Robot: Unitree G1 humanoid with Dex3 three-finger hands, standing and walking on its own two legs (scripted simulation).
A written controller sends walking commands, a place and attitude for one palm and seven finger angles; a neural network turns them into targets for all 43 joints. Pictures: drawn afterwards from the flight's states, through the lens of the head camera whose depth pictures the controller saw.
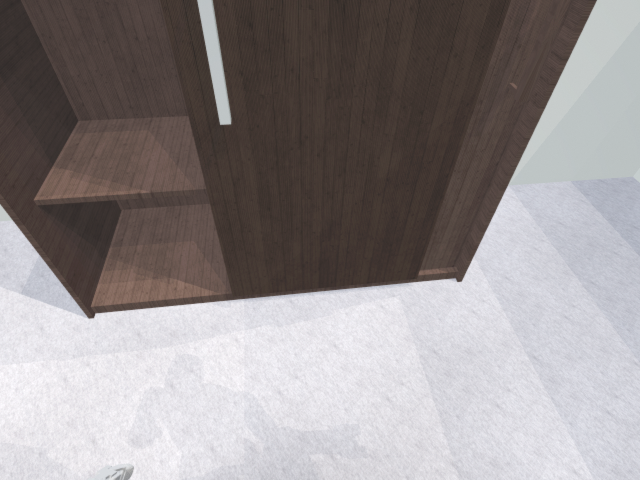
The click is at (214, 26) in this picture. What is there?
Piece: wardrobe's sliding door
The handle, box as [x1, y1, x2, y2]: [197, 0, 230, 124]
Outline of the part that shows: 197,0 220,124 230,123 230,113 212,0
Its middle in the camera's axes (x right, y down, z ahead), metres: -0.21 -0.39 +0.75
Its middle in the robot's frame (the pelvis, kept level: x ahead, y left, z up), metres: +0.83 +0.27 +0.19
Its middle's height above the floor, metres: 0.96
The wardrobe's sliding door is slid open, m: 0.50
